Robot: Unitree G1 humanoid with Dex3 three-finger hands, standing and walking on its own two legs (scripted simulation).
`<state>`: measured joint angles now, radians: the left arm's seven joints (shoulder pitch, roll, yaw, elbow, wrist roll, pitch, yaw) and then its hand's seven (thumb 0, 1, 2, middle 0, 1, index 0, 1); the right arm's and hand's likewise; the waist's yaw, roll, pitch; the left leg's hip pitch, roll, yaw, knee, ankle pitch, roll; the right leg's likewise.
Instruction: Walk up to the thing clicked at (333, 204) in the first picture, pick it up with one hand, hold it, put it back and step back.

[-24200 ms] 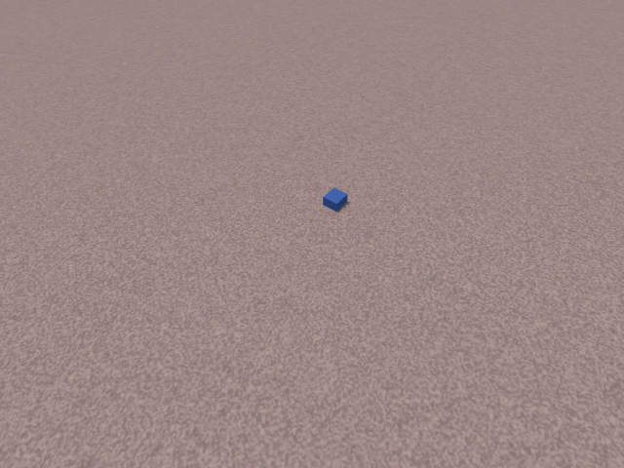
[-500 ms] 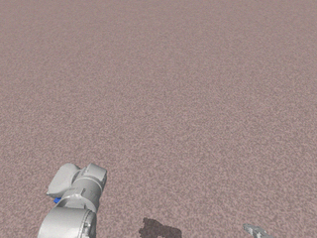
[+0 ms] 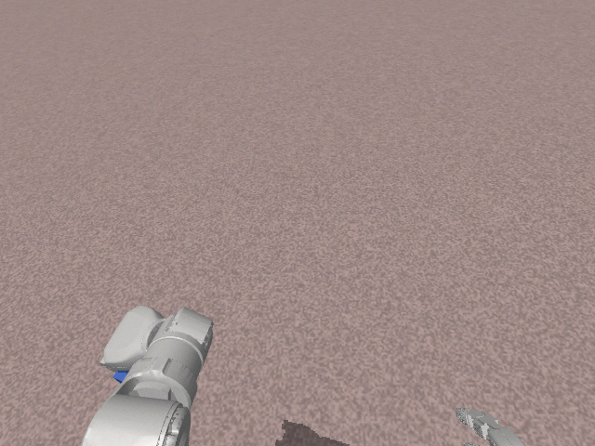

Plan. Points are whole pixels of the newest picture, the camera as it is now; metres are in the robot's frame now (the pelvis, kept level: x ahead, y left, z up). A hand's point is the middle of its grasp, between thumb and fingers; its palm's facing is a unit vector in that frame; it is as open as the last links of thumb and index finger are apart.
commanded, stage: hold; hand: left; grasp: from above
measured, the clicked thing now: (159, 365) +0.29 +0.24 -0.07
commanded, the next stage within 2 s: crouch in 1.18 s
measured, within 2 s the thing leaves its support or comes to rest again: neither
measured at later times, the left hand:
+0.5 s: hand (160, 349) +0.30 +0.22 -0.03, palm faces -0.09 -0.44 -0.89, open 10.7 cm
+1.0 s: hand (163, 346) +0.30 +0.22 -0.02, palm faces -0.10 -0.44 -0.89, open 10.7 cm
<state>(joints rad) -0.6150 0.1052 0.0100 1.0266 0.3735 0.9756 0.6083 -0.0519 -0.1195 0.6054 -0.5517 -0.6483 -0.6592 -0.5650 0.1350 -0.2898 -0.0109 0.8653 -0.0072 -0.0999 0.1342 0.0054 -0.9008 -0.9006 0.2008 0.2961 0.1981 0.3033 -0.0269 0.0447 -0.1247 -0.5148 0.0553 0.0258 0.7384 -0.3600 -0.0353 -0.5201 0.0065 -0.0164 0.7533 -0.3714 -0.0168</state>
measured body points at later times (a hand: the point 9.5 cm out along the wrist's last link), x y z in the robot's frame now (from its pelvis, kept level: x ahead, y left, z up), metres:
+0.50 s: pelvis +0.01 +0.00 +0.01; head +0.01 -0.02 +0.46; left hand +0.30 +0.24 +0.02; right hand +0.18 -0.24 -0.10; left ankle +0.00 +0.14 -0.71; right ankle +0.00 -0.11 -0.71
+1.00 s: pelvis +0.01 +0.00 +0.01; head +0.01 -0.02 +0.46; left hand +0.31 +0.23 +0.03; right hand +0.19 -0.24 -0.10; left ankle +0.00 +0.14 -0.71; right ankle +0.00 -0.11 -0.71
